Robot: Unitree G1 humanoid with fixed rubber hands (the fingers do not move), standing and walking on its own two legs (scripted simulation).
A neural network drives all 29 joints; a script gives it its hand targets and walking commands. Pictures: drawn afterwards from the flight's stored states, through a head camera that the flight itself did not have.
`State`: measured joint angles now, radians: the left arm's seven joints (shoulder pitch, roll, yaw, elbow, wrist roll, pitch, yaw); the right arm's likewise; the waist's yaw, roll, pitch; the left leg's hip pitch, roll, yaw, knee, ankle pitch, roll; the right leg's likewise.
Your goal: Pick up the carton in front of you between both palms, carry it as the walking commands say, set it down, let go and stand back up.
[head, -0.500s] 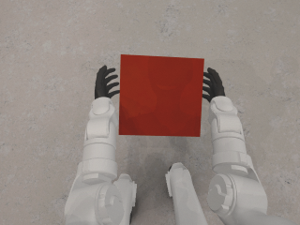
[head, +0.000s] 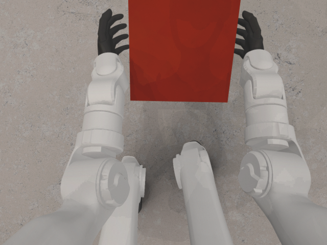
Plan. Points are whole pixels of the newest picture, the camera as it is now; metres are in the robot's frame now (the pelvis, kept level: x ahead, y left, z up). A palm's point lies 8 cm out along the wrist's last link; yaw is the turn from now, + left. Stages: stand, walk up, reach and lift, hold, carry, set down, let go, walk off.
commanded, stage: set down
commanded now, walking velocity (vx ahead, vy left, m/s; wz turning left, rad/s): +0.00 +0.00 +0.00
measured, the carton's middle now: (175, 54) +0.53 -0.13 -0.22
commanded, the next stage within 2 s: none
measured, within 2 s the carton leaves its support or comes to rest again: rests again in 1.20 s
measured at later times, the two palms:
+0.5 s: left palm (133, 60) +0.54 -0.02 -0.23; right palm (245, 57) +0.48 -0.31 -0.25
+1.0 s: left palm (129, 58) +0.56 -0.01 -0.25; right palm (239, 54) +0.49 -0.30 -0.26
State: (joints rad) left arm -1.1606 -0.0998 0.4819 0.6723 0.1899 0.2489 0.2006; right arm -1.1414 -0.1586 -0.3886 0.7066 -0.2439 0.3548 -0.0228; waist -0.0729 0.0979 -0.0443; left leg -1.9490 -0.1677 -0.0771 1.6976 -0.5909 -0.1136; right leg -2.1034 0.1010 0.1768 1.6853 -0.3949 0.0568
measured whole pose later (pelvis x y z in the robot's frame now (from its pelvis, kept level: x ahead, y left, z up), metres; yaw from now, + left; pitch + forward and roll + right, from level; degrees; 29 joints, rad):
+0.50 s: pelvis +0.00 +0.01 -0.08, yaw +2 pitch +42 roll +8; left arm -1.43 0.00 0.42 0.86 0.12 0.26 0.23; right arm -1.42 -0.36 -0.32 0.96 -0.17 0.32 0.03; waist -0.16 0.12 0.25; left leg -2.08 -0.23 -0.06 2.00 -0.67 -0.13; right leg -2.23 0.08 0.17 1.98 -0.48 0.08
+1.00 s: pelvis -0.01 +0.01 -0.09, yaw +3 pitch +40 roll +4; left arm -1.54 0.06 0.38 0.93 0.11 0.21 0.20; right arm -1.50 -0.37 -0.47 0.97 -0.25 0.27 0.16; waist -0.18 0.14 0.34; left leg -2.15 -0.26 -0.09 2.06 -0.63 -0.13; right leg -2.25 -0.01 0.11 2.02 -0.48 0.05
